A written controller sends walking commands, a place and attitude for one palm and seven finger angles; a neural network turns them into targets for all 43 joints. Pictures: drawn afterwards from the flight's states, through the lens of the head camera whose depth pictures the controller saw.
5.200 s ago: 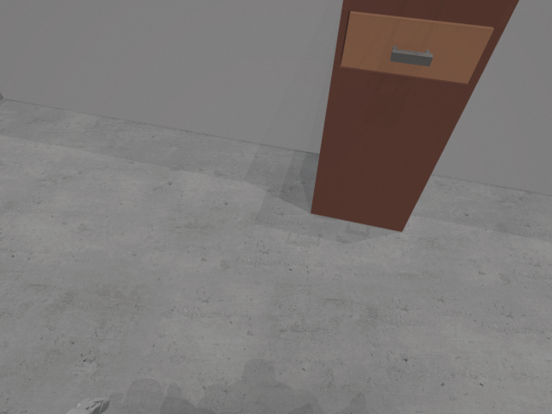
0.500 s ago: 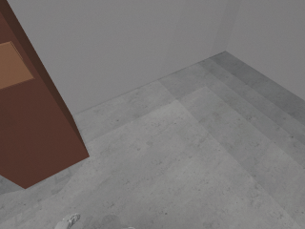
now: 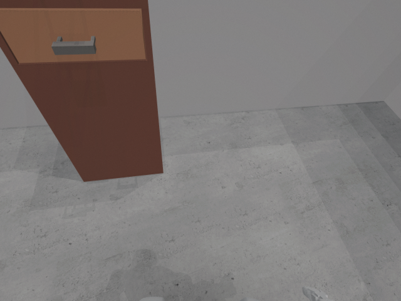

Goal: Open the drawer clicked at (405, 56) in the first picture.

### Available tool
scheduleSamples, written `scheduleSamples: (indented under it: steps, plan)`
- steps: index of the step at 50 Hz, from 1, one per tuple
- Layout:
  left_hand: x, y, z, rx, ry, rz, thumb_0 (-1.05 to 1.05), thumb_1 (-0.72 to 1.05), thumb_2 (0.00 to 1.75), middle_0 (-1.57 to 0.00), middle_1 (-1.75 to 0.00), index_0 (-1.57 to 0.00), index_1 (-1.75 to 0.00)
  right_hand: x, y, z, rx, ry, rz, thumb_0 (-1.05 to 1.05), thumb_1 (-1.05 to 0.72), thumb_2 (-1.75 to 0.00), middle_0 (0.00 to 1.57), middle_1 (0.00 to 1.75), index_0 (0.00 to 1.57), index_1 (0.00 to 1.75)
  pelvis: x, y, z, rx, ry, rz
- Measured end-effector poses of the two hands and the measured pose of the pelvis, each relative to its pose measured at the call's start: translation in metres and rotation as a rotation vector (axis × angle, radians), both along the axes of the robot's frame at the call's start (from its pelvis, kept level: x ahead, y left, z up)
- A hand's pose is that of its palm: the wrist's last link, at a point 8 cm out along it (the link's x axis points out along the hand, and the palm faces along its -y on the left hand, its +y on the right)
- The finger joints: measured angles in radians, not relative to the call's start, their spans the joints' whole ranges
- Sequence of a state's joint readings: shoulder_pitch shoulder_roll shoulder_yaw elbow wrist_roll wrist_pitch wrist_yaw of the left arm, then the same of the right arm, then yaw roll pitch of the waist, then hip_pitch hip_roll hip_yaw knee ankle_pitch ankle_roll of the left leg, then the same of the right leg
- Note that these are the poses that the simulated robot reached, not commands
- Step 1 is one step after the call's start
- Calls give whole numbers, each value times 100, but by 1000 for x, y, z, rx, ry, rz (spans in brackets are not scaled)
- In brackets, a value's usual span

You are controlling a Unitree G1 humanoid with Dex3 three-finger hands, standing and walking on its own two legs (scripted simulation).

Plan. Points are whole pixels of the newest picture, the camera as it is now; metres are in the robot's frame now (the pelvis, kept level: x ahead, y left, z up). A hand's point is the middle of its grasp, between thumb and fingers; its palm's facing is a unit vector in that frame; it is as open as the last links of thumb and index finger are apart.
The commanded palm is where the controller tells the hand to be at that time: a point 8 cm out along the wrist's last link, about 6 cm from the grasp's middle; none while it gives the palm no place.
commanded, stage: turn to face it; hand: left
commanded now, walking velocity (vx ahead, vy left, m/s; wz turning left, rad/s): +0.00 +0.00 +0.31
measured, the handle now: (75, 43) +0.74 +0.44 +0.06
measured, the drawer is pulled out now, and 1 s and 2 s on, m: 0.00 0.00 0.00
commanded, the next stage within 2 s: take the last steps up to it in 0.30 s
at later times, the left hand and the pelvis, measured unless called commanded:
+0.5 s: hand out of the picture +0.02 +0.17 -0.14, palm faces +0.17 -0.95 -0.25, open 7.3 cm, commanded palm none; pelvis -0.02 -0.02 +0.01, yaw +9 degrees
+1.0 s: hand out of the picture -0.03 +0.25 -0.16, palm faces +0.25 -0.95 -0.15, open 7.4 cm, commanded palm none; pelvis +0.04 +0.08 +0.02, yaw +12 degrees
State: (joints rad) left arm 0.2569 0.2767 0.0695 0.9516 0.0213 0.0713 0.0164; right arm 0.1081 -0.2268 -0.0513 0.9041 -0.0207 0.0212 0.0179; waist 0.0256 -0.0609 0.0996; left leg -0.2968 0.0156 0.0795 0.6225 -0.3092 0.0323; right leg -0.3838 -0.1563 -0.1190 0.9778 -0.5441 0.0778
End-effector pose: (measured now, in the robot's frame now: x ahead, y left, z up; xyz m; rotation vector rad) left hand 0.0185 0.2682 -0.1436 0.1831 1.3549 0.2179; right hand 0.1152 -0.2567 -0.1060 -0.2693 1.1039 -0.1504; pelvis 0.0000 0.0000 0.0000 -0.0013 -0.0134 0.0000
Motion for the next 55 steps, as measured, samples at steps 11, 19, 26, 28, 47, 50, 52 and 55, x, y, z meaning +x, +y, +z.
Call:
scheduleSamples:
  steps: [11, 19, 26, 28, 47, 50, 52, 55]
  plan:
    - [13, 4, 25, 13, -108, 30, 1, 91, 90, -20, -30, -20, -30, -16, 29, -2, 58, 35, 35, 1, -90, -90, 20, 30, 21, 30, -8, 5, 13, -10, -5, 65]
    - [14, -34, 31, 36, -182, 33, 1, 91, 90, -20, -30, -20, -30, -51, 11, -35, 125, 125, 15, 1, -90, -90, 20, 30, 21, 30, -16, -18, 4, 13, -6, 111]
    - [-23, -56, 37, 5, -148, 103, 1, 91, 90, -20, -30, -20, -30, -70, -3, -31, 111, 215, 41, 1, -91, -90, 20, 30, 20, 30, -19, -23, 15, 22, -11, 164]
    - [-36, -55, 36, 2, -132, 132, 1, 92, 90, -21, -30, -21, -30, -72, -4, -27, 100, 235, 55, 1, -91, -90, 20, 30, 20, 30, -18, -22, 16, 21, -9, 180]
    - [-110, 14, 6, -131, 173, 257, 1, 92, 90, -20, -30, -20, -30, -6, 108, -4, 35, 98, 127, 0, -93, -90, 20, 30, 20, 30, 24, 73, 15, -16, -21, 202]
    - [-64, 33, 9, -119, 86, 231, 1, 92, 90, -20, -30, -20, -30, -22, 116, -4, 38, 167, 99, 0, -94, -90, 20, 30, 20, 30, 38, 82, 19, -12, -21, 202]
    - [-31, 43, 11, -108, 28, 216, 1, 92, 90, -20, -30, -20, -30, -34, 121, -7, 45, 221, 77, 0, -93, -90, 20, 30, 20, 30, 49, 87, 20, -6, -20, 201]
    - [20, 55, 12, -95, -45, 189, 1, 92, 90, -20, -30, -20, -30, -50, 129, -11, 62, 303, 40, 1, -93, -90, 20, 30, 20, 30, 67, 92, 19, 4, -19, 198]
